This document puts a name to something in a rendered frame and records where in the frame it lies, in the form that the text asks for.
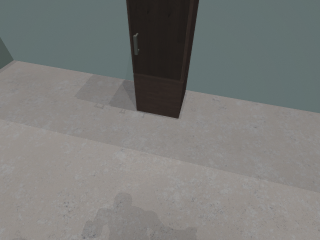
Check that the cupboard door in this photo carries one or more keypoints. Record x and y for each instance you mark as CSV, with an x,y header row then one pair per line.
x,y
161,26

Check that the handle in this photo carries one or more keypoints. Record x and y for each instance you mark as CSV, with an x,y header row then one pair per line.
x,y
135,42

